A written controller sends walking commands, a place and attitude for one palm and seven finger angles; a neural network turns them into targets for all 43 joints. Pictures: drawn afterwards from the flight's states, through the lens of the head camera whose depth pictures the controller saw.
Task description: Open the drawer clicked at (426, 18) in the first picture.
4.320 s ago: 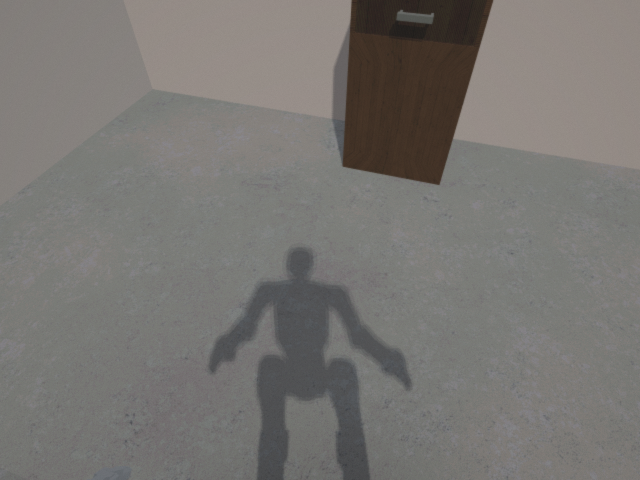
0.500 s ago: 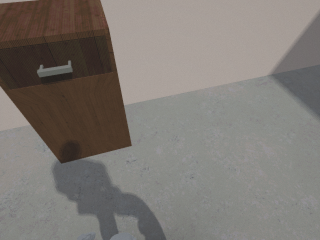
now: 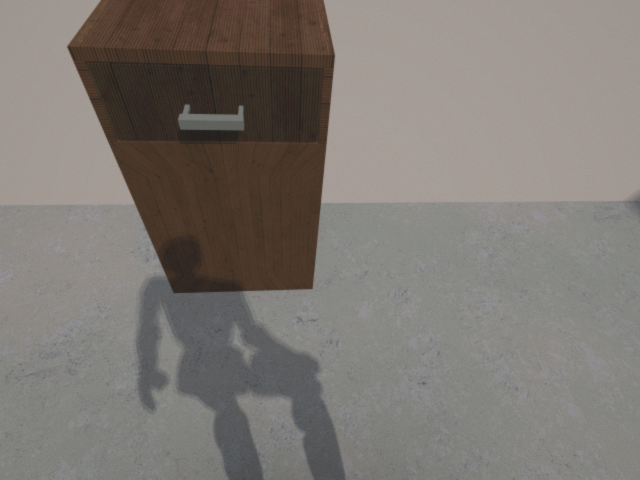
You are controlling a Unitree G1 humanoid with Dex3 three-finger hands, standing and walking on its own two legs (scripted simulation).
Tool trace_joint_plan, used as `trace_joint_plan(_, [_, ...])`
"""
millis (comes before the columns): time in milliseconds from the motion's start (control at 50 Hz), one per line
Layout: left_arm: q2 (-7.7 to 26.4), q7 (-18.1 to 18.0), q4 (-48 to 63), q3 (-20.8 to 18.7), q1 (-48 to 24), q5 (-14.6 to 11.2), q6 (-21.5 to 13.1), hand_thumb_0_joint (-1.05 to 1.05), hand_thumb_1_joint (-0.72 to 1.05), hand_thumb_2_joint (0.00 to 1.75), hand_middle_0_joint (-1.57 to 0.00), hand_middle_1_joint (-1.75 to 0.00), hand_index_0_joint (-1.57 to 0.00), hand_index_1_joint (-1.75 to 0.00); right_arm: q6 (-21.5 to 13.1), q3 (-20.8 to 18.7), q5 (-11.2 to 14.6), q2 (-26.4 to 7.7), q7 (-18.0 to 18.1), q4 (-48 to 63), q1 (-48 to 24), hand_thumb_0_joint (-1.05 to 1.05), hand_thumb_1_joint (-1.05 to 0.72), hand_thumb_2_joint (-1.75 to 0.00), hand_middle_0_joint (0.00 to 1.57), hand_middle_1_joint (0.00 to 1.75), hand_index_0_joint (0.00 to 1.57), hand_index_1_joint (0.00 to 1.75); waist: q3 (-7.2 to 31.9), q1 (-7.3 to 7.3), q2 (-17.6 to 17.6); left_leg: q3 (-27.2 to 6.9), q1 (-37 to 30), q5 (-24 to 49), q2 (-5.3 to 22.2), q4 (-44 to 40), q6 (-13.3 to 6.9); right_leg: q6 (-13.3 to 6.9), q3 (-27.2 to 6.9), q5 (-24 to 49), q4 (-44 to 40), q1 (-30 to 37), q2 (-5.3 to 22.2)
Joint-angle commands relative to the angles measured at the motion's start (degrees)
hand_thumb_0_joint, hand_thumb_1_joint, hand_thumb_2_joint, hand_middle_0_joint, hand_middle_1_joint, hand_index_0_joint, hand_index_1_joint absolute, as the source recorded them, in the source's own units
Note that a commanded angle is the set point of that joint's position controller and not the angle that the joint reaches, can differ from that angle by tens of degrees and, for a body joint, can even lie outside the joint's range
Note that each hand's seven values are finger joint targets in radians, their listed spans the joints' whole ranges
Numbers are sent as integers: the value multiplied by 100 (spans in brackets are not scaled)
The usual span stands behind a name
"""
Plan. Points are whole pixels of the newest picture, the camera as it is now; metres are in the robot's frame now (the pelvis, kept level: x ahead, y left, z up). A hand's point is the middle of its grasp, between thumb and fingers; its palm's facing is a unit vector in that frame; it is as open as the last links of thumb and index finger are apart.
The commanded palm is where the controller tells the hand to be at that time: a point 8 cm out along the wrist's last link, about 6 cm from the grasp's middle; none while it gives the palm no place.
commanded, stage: turn to face it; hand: left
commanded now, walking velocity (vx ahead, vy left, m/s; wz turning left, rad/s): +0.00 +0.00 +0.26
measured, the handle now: (213, 115) +0.78 +0.28 -0.01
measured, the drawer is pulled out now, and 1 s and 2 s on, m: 0.00 0.00 0.00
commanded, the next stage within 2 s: take the last steps up to it in 0.02 s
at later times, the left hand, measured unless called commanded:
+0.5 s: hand out of the picture -0.04 +0.11 -0.16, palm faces +0.19 -0.96 -0.18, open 7.4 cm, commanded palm none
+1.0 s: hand (183, 427) +0.21 +0.21 -0.17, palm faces +0.14 -0.97 -0.21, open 7.4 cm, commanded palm none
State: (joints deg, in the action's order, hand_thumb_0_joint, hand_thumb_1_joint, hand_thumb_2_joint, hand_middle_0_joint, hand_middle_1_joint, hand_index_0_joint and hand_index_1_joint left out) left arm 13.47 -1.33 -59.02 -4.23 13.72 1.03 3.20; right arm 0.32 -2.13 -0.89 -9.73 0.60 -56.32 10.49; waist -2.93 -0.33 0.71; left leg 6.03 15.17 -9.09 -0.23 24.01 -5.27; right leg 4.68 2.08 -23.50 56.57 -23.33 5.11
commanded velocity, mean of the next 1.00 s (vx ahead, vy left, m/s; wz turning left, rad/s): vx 0.25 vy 0.00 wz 0.04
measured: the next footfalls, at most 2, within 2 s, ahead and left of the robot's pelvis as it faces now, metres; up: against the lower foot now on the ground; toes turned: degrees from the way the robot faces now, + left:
right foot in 0.24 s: +0.03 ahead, -0.16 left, +0.00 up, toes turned -1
left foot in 0.66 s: +0.11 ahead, +0.14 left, +0.00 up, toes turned +17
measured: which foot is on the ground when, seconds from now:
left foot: down 0.00-0.24, up 0.26-0.64, down 0.66-1.00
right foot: up 0.00-0.22, down 0.24-0.68, up 0.70-1.00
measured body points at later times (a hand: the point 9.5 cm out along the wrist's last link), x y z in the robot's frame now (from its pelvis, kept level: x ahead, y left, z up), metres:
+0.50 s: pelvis +0.02 -0.04 +0.00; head +0.02 -0.06 +0.45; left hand -0.05 +0.16 -0.15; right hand +0.06 -0.28 -0.16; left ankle +0.03 +0.12 -0.68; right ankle -0.01 -0.16 -0.74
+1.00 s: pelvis +0.16 +0.02 -0.01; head +0.17 +0.01 +0.44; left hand +0.20 +0.26 -0.15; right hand +0.16 -0.21 -0.17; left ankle +0.07 +0.13 -0.74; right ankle +0.25 -0.09 -0.72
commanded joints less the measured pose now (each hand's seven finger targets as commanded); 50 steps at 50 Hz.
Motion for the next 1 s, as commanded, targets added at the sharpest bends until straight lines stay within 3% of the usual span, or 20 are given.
trace_joint_plan(0, [199,-22,429,19,-109,10,-103,0,90,90,-20,-30,-20,-30,0,-296,-28,-1083,49,183,329,0,-90,-90,20,30,20,30,464,206,-770,-1671,-771,593,1594,-918,-466,-13,-11,-194,-446,-271,-13])
trace_joint_plan(120, [69,-53,333,96,168,-23,-163,0,90,90,-20,-30,-20,-30,47,-300,-56,-1081,16,127,236,0,-90,-90,20,30,20,30,566,117,-920,-1937,-309,-198,1474,-920,-405,-182,41,-105,-1670,609,-195])
trace_joint_plan(180, [153,-35,51,107,928,32,-295,0,90,90,-20,-30,-20,-30,53,-278,-15,-817,-22,107,133,0,-90,-90,20,30,20,30,432,-201,-341,-1493,814,-1911,877,-498,106,-311,60,490,-3567,2140,-102])
trace_joint_plan(200, [536,-60,38,39,1091,125,-344,0,90,90,-20,-30,-20,-30,62,-218,31,-460,-49,181,150,0,-90,-90,20,30,20,30,127,-270,847,-826,1856,-2249,185,856,468,-717,-1450,-976,-4455,2348,1003])
trace_joint_plan(220, [921,-64,189,1,996,95,-310,0,90,90,-20,-30,-20,-30,105,-204,-14,-407,-82,419,-104,0,-90,-90,20,30,20,30,-372,-364,1657,-427,2200,-2132,-100,2060,623,-1198,-2586,-2243,-5347,1470,2032])
trace_joint_plan(240, [885,-95,281,-23,773,34,-394,0,90,90,-20,-30,-20,-30,143,-273,-79,-683,-123,414,-207,0,-90,-90,20,30,20,30,-501,-287,1461,-753,2041,-1743,148,2838,557,-1244,-2813,-2476,-5589,753,2067])
trace_joint_plan(260, [695,-105,278,0,584,41,-447,0,90,90,-20,-30,-20,-30,153,-301,-84,-665,-159,321,-80,0,-90,-90,20,30,20,30,-666,-92,1287,-765,2039,-1415,230,3283,538,-1115,-2542,-2240,-5547,607,1836])
trace_joint_plan(280, [499,-74,281,56,371,42,-519,0,90,90,-20,-30,-20,-30,132,-306,-94,-636,-195,153,180,0,-90,-90,20,30,20,30,-748,85,918,-710,2037,-978,332,3507,563,-974,-1819,-1493,-5305,687,1512])
trace_joint_plan(320, [322,-29,233,95,484,27,-627,0,90,90,-20,-30,-20,-30,78,-279,-96,-489,-223,-8,468,0,-90,-90,20,30,20,30,-495,114,600,-523,1964,-511,381,3589,670,-843,-867,-182,-4920,1184,1128])
trace_joint_plan(480, [275,11,-273,85,1435,87,-724,0,90,90,-20,-30,-20,-30,-51,-202,-56,-309,-247,175,-254,0,-90,-90,20,30,20,30,-534,-290,888,-192,1965,-692,592,2271,670,-1168,-683,325,-4849,1838,1323])
trace_joint_plan(540, [345,19,-407,63,1489,95,-693,0,90,90,-20,-30,-20,-30,-140,-129,-30,-179,-264,176,-403,0,-90,-90,20,30,20,30,-449,-333,944,67,1282,-885,447,1452,587,-1150,-452,903,-4536,1708,1265])
trace_joint_plan(600, [316,22,-467,38,1295,37,-635,0,90,90,-20,-30,-20,-30,-250,-113,-31,-272,-194,-101,345,0,-90,-90,20,30,20,30,-147,51,668,415,-456,-378,217,290,530,-934,-45,1128,-3731,1061,914])
trace_joint_plan(620, [161,44,-453,72,1279,19,-618,0,90,90,-20,-30,-20,-30,-306,-165,-41,-524,-122,-320,951,0,-90,-90,20,30,20,30,233,298,86,203,-1545,-424,385,-10,437,-773,218,1472,-2776,667,637])
trace_joint_plan(640, [-151,83,-338,119,1289,-16,-617,0,90,90,-20,-30,-20,-30,-352,-306,-90,-1086,-40,-508,1662,0,-90,-90,20,30,20,30,712,560,-1092,-1345,-2598,-474,1628,-197,28,-517,687,568,-1350,-356,134])
trace_joint_plan(660, [-269,101,-67,186,860,6,-628,0,90,90,-20,-30,-20,-30,-309,-395,-67,-1514,5,-593,2234,0,-90,-90,20,30,20,30,689,758,-1574,-2521,-2726,-403,2536,-788,-467,-419,668,-955,-4,-1247,-199])
trace_joint_plan(680, [-184,69,9,152,502,36,-599,0,90,90,-20,-30,-20,-30,-307,-357,-79,-1358,53,-673,2133,0,-90,-90,20,30,20,30,493,790,-1554,-2539,-2280,-795,2595,-1033,-578,-515,245,-1008,807,-1447,-41])
trace_joint_plan(720, [-164,157,-42,86,190,34,-586,0,90,90,-20,-30,-20,-30,-339,-237,-66,-817,65,-475,1334,0,-90,-90,20,30,20,30,-250,502,-909,-1901,-1229,-848,2260,-1253,-497,-535,-12,-138,1072,-1521,325])
trace_joint_plan(800, [-379,211,-168,91,611,51,-433,0,90,90,-20,-30,-20,-30,-445,-169,-54,-586,81,-339,777,0,-90,-90,20,30,20,30,-317,18,-773,-704,-485,66,1830,-1384,-352,-380,136,452,55,-694,391])
trace_joint_plan(940, [-200,235,177,70,-33,54,-431,0,90,90,-20,-30,-20,-30,-352,-247,-88,-779,43,-421,770,0,-90,-90,20,30,20,30,-421,10,-746,-452,-426,135,1757,-961,-278,-368,491,939,-1778,115,83])
trace_joint_plan(980, [-86,226,85,27,309,65,-480,0,90,90,-20,-30,-20,-30,-305,-239,-89,-751,33,-444,747,0,-90,-90,20,30,20,30,-294,-196,-391,-328,-163,-78,1533,-383,-77,-424,690,1281,-2362,983,-166])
